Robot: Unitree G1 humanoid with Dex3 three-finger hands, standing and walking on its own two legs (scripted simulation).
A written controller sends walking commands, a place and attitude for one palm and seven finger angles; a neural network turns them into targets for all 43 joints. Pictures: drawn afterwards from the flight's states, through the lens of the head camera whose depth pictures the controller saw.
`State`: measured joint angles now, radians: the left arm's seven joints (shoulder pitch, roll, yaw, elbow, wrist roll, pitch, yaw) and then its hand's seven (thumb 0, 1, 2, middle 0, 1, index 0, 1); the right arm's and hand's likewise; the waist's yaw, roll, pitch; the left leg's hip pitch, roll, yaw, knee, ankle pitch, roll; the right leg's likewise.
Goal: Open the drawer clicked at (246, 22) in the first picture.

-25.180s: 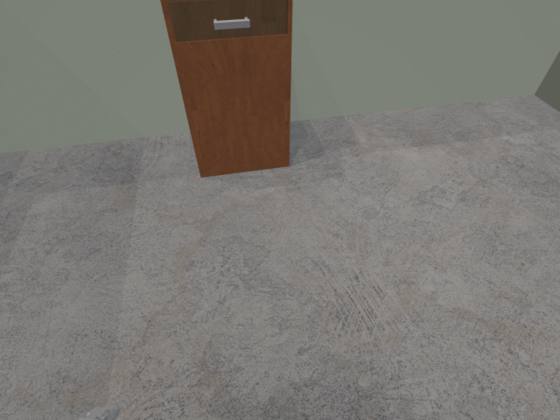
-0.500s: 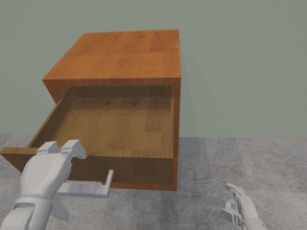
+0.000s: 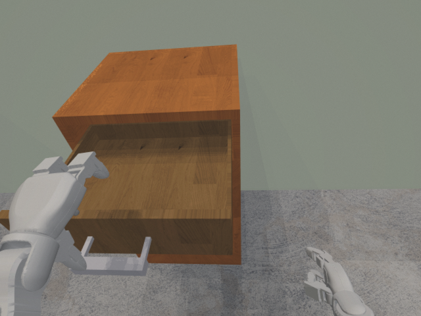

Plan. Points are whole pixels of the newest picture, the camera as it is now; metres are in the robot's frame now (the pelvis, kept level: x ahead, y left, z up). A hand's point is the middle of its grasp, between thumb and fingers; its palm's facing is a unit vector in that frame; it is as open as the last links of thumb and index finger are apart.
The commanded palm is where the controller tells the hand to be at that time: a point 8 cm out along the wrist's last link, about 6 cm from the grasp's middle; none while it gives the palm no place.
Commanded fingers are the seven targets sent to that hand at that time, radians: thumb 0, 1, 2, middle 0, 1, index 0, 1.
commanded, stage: draw the hand back to the body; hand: left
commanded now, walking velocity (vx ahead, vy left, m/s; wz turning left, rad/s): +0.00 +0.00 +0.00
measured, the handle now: (113, 254) +0.20 +0.24 +0.02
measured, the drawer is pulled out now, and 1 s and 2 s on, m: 0.30 0.30 0.30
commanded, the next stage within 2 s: step back with the hand held close in 1.66 s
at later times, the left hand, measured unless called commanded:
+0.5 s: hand (65, 227) +0.18 +0.26 +0.15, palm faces +0.09 -0.07 -0.99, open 13.8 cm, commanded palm +0.14 +0.26 +0.22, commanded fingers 0.00 -0.50 0.30 -0.30 -1.20 -0.30 -1.20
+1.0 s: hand (86, 199) +0.20 +0.22 +0.20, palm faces +0.41 -0.85 -0.34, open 12.6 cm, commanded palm +0.15 +0.26 +0.21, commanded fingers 0.00 0.13 0.57 -0.25 -0.80 -0.25 -0.80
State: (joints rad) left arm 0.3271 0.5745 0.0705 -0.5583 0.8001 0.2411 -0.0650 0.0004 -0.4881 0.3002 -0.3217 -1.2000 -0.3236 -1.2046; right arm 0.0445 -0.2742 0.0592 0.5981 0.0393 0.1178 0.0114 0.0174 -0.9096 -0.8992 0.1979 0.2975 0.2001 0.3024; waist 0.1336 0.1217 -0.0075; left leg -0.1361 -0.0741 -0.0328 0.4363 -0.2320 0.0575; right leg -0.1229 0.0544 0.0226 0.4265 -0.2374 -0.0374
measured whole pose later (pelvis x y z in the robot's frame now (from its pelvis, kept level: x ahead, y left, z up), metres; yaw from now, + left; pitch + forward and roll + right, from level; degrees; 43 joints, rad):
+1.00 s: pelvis +0.02 -0.01 +0.00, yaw +1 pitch -4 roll -1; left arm 0.46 0.34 0.31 -0.56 -0.08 -0.13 0.10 -0.01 -0.19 0.43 -0.29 -1.00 -0.29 -1.01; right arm 0.21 -0.21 0.06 0.64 0.01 -0.13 -0.05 0.02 -0.91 -0.90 0.20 0.30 0.20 0.30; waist 0.06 0.04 0.01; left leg -0.11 -0.05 -0.05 0.45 -0.27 0.04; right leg -0.08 0.08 0.01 0.40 -0.25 -0.06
